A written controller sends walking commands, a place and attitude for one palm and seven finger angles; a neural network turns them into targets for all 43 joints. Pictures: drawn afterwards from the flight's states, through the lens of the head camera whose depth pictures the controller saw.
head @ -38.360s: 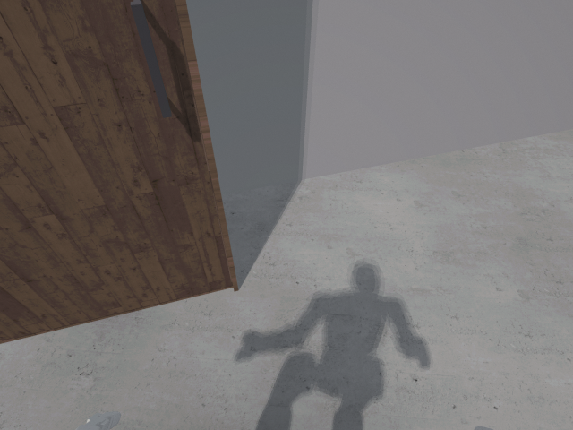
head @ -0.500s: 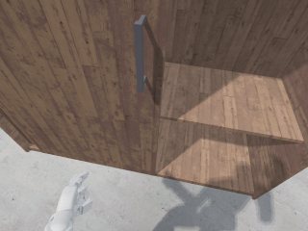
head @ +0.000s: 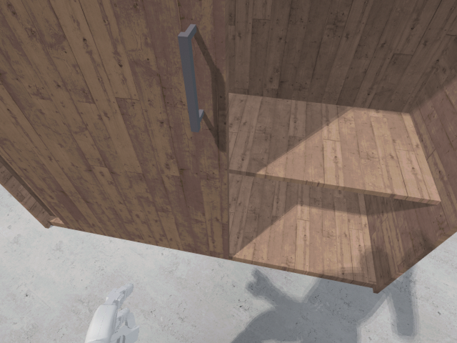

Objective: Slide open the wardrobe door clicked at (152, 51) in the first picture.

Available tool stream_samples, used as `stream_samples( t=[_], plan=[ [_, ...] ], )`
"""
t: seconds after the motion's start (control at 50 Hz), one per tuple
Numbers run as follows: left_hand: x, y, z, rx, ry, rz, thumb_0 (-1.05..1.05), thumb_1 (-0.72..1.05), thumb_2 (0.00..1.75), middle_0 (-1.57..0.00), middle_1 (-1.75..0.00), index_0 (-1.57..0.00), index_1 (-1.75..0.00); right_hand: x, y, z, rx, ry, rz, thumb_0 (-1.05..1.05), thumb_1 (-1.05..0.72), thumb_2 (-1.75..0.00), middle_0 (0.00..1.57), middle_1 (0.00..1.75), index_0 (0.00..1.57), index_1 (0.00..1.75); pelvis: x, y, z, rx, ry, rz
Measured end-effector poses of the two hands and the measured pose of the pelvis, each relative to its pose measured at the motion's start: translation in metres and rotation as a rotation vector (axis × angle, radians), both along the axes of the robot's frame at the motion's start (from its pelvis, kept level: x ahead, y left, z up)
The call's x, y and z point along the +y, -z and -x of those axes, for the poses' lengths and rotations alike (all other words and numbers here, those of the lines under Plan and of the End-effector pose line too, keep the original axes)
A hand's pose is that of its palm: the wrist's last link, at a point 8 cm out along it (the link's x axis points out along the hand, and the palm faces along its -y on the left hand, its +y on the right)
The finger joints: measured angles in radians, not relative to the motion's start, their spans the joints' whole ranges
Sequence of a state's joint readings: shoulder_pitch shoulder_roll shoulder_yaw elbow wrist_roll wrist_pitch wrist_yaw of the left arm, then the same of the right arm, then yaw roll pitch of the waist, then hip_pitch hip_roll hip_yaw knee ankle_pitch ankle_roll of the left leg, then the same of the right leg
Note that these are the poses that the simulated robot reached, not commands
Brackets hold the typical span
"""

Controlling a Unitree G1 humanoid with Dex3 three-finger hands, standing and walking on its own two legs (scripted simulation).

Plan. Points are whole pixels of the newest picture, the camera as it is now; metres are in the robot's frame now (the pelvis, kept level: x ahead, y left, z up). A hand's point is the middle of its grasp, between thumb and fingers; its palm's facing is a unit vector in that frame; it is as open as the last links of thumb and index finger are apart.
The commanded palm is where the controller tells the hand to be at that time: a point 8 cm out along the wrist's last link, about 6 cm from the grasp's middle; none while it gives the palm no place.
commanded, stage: stop stepping back and stand still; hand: right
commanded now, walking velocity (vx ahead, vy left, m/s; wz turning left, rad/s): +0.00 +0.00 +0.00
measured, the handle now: (193, 83) +0.55 +0.10 +0.18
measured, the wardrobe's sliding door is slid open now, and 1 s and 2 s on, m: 0.64 0.64 0.64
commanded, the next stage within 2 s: let the arm hang, fingers relaxed in 0.28 s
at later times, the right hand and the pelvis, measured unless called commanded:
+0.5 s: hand (419, 326) +0.17 -0.28 +0.00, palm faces +0.17 +0.86 -0.47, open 7.4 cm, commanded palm none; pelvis -0.03 -0.02 -0.01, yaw -1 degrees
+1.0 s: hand out of the picture -0.05 -0.20 -0.17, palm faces +0.02 +0.97 -0.26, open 7.3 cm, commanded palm none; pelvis -0.03 +0.00 +0.00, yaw -1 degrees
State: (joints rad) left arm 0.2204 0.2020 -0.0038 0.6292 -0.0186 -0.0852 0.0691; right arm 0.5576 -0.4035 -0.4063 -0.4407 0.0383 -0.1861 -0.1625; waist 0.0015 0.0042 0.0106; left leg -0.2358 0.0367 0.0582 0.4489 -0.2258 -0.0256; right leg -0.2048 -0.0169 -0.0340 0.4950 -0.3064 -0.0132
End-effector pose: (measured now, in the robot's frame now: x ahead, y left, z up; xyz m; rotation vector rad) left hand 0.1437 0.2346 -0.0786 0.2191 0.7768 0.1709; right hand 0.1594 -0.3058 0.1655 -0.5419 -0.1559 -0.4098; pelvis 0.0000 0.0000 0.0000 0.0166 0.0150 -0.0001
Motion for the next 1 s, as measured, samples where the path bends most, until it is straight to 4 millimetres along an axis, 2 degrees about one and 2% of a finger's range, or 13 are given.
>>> stream_samples(
  t=[0.12,0.38,0.42,0.46,0.5,0.54,0.58,0.62,0.66,0.74,0.82,0.9,1.0],
  plan=[
    [-0.004,-0.004,0.008,-0.015,0.013,-0.017,0.02,0.9,0.9,-0.2,-0.3,-0.21,-0.3,-0.001,0.001,0.01,-0.039,0.005,-0.035,0.02,-0.89,-0.9,0.21,0.3,0.21,0.31,-0.005,-0.001,0.009,-0.013,0.0,0.001],
    [-0.014,-0.009,0.007,-0.073,0.029,0.006,0.02,0.9,0.9,-0.2,-0.3,-0.21,-0.3,-0.004,-0.006,0.021,-0.06,-0.008,-0.014,0.02,-0.89,-0.9,0.21,0.3,0.21,0.31,-0.009,-0.002,0.02,-0.02,-0.006,0.0],
    [-0.012,0.0,0.007,-0.048,0.08,0.019,0.01,0.9,0.9,-0.2,-0.3,-0.21,-0.3,-0.008,0.019,0.014,0.047,-0.027,-0.016,0.01,-0.89,-0.9,0.21,0.3,0.2,0.31,-0.01,0.001,0.023,-0.006,0.014,-0.001],
    [-0.007,0.016,0.01,0.017,0.104,0.026,0.01,0.9,0.9,-0.2,-0.3,-0.21,-0.3,-0.013,0.072,0.007,0.282,-0.013,-0.089,0.01,-0.9,-0.9,0.2,0.3,0.2,0.3,-0.014,0.005,0.027,0.004,0.022,0.0],
    [-0.001,0.029,0.017,0.072,0.094,0.029,0.01,0.9,0.9,-0.2,-0.3,-0.21,-0.3,-0.011,0.135,0.013,0.546,0.018,-0.188,0.0,-0.9,-0.9,0.2,0.3,0.2,0.3,-0.016,0.008,0.03,0.011,0.022,0.005],
    [0.004,0.038,0.03,0.125,0.075,0.027,0.01,0.9,0.9,-0.2,-0.3,-0.21,-0.3,0.001,0.194,0.031,0.794,0.039,-0.281,0.01,-0.9,-0.9,0.2,0.3,0.19,0.3,-0.016,0.01,0.033,0.012,0.017,0.01],
    [0.008,0.043,0.048,0.189,0.055,0.018,0.01,0.9,0.9,-0.2,-0.3,-0.21,-0.3,0.022,0.242,0.059,0.999,0.043,-0.37,0.01,-0.91,-0.9,0.2,0.3,0.19,0.3,-0.015,0.01,0.034,0.009,0.012,0.016],
    [0.011,0.044,0.07,0.266,0.036,0.005,0.01,0.9,0.9,-0.2,-0.3,-0.21,-0.3,0.047,0.279,0.091,1.161,0.04,-0.46,0.01,-0.91,-0.9,0.2,0.3,0.19,0.3,-0.012,0.009,0.035,0.003,0.01,0.02],
    [0.013,0.045,0.093,0.349,0.018,-0.01,0.01,0.91,0.9,-0.2,-0.3,-0.21,-0.3,0.072,0.303,0.122,1.289,0.034,-0.545,0.01,-0.91,-0.9,0.2,0.3,0.19,0.3,-0.009,0.008,0.035,-0.004,0.01,0.02],
    [0.013,0.045,0.135,0.503,-0.006,-0.021,0.01,0.91,0.9,-0.2,-0.3,-0.2,-0.3,0.074,0.319,0.164,1.383,0.13,-0.616,-0.01,-0.99,-0.9,0.21,0.3,0.2,0.3,-0.003,0.005,0.036,-0.011,0.023,0.011],
    [0.008,0.051,0.16,0.589,-0.031,0.003,0.01,0.91,0.9,-0.2,-0.3,-0.2,-0.3,0.067,0.316,0.194,1.46,0.192,-0.618,0.0,-0.98,-0.9,0.21,0.3,0.2,0.3,-0.002,0.002,0.035,-0.016,0.027,0.003],
    [-0.001,0.06,0.17,0.617,-0.045,0.05,0.01,0.91,0.9,-0.2,-0.3,-0.2,-0.3,0.06,0.307,0.211,1.505,0.249,-0.594,0.0,-0.95,-0.9,0.2,0.3,0.2,0.3,-0.002,0.0,0.033,-0.017,0.022,0.006],
    [-0.013,0.069,0.17,0.618,-0.05,0.107,0.01,0.91,0.9,-0.2,-0.3,-0.2,-0.3,0.056,0.298,0.212,1.519,0.283,-0.564,0.01,-0.93,-0.9,0.2,0.3,0.2,0.3,-0.001,-0.001,0.03,-0.014,0.013,0.013]
  ],
)
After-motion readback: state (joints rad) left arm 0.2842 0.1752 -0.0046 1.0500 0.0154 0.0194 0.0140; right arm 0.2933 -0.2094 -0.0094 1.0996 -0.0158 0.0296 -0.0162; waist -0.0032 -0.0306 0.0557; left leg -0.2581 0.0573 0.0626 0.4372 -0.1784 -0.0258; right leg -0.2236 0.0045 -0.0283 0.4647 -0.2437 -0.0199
